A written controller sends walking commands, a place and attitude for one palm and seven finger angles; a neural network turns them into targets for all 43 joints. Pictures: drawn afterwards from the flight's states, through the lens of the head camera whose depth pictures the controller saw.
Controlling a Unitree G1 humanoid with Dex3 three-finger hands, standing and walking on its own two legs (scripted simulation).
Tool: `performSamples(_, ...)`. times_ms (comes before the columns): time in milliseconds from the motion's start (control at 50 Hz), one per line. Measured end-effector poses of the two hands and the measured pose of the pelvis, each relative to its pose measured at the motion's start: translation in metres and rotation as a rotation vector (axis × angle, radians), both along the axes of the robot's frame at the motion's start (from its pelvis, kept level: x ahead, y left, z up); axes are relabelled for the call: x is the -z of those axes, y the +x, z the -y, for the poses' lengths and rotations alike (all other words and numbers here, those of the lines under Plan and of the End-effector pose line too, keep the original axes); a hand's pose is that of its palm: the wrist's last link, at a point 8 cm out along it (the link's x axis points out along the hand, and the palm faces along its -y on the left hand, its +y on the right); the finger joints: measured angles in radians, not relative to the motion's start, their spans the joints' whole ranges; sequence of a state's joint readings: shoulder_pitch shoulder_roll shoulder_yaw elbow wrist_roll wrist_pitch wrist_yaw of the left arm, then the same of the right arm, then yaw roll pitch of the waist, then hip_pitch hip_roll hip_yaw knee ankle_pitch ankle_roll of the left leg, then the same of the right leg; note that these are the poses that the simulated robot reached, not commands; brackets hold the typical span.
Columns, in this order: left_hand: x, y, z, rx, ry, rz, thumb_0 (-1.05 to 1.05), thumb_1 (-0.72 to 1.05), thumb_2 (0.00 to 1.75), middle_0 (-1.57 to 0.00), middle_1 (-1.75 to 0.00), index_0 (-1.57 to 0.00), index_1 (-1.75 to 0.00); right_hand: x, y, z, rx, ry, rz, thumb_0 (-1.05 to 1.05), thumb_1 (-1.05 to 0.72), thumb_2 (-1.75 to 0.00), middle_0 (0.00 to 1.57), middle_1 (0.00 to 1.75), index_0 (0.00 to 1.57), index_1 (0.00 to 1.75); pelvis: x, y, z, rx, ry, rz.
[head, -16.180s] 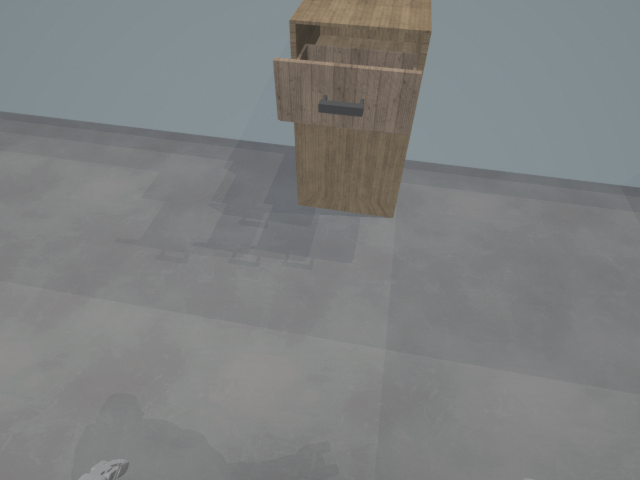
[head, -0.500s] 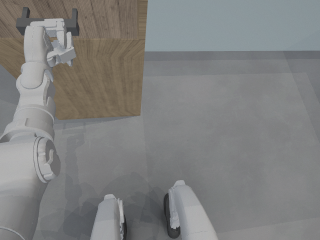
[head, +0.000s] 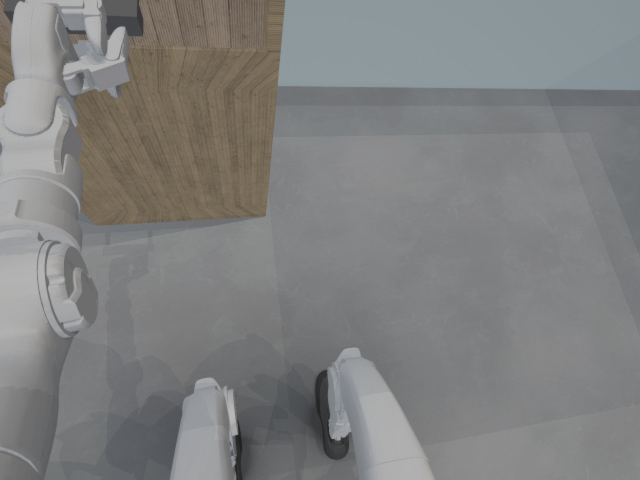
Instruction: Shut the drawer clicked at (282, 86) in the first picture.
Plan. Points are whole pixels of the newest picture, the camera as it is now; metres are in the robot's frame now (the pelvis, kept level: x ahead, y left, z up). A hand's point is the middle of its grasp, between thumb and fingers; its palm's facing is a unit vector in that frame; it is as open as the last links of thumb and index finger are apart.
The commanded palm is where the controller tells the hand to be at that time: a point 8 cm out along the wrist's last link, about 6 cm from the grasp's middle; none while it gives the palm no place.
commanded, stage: pull the fist back off the drawer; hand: left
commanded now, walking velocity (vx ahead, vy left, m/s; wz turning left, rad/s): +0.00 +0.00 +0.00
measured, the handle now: out of the picture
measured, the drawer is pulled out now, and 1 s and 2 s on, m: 0.00 0.00 0.00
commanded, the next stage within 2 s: draw the hand back to the body in 0.44 s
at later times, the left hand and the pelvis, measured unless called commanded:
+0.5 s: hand (116, 63) +0.56 +0.15 +0.07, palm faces -0.01 -1.00 -0.05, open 3.2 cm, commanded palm +0.53 +0.19 +0.07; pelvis +0.04 +0.00 +0.03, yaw -1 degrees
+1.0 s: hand (27, 108) +0.44 +0.18 +0.16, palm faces -0.03 -1.00 -0.06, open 3.3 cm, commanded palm +0.40 +0.22 +0.17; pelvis +0.08 -0.01 +0.09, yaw +1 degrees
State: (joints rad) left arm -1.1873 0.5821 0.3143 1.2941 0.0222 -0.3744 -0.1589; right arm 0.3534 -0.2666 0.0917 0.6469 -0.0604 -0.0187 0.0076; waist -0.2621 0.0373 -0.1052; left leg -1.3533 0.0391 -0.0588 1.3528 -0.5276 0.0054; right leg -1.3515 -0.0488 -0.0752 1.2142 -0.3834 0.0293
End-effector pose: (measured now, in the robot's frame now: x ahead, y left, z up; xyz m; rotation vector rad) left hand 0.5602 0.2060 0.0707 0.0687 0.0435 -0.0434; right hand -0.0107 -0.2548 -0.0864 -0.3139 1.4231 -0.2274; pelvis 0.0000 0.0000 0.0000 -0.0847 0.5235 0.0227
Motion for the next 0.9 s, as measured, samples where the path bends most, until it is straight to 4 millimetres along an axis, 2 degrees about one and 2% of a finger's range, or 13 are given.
performSamples(140, 0.001, -0.004, 0.006, -0.005, -0.016, 0.003, 0.05, 0.66, 0.9, -1.4, -1.6, -1.4, -1.6, -0.001, -0.002, -0.008, 0.016, 0.035, -0.012, 0.0, -0.9, -0.9, 0.2, 0.3, 0.21, 0.3, -0.004, 0.004, -0.002, 0.009, 0.005, 0.011)
performSamples(260, 0.002, -0.007, 0.011, -0.013, -0.02, 0.008, 0.04, 0.73, 0.9, -1.4, -1.6, -1.4, -1.6, -0.002, 0.008, -0.01, 0.027, 0.057, 0.0, 0.0, -0.9, -0.9, 0.2, 0.3, 0.21, 0.3, -0.009, 0.013, -0.002, 0.018, 0.012, 0.019)
performSamples(360, 0.002, -0.01, 0.013, -0.019, -0.03, 0.014, 0.03, 0.79, 0.89, -1.4, -1.6, -1.4, -1.6, -0.005, 0.027, -0.008, 0.038, 0.068, 0.025, 0.0, -0.9, -0.9, 0.2, 0.3, 0.21, 0.3, -0.016, 0.023, -0.002, 0.032, 0.02, 0.031)
performSamples(600, -0.005, -0.021, -0.001, -0.035, -0.023, 0.026, 0.02, 0.89, 0.89, -1.4, -1.6, -1.4, -1.6, -0.015, 0.085, 0.003, 0.014, 0.07, 0.088, 0.0, -0.9, -0.9, 0.2, 0.3, 0.21, 0.3, -0.031, 0.05, 0.004, 0.034, 0.033, 0.053)
performSamples(660, -0.014, -0.033, -0.003, -0.021, -0.014, 0.05, 0.02, 0.89, 0.9, -1.4, -1.6, -1.4, -1.6, -0.021, 0.101, 0.005, 0.025, 0.076, 0.119, 0.0, -0.9, -0.9, 0.2, 0.3, 0.21, 0.3, -0.039, 0.057, 0.004, 0.041, 0.034, 0.066)
performSamples(800, -0.045, -0.084, -0.011, -0.012, -0.016, 0.024, 0.02, 0.9, 0.9, -1.4, -1.6, -1.4, -1.6, -0.05, 0.147, 0.0, 0.01, 0.112, 0.245, 0.0, -0.9, -0.9, 0.2, 0.3, 0.2, 0.3, -0.07, 0.076, 0.005, 0.036, 0.041, 0.143)
performSamples(900, -0.068, -0.112, -0.024, -0.056, -0.028, 0.042, 0.02, 0.9, 0.9, -1.4, -1.6, -1.4, -1.6, -0.071, 0.184, -0.001, -0.042, 0.109, 0.36, 0.0, -0.9, -0.9, 0.2, 0.3, 0.2, 0.3, -0.083, 0.081, 0.007, 0.018, 0.044, 0.206)
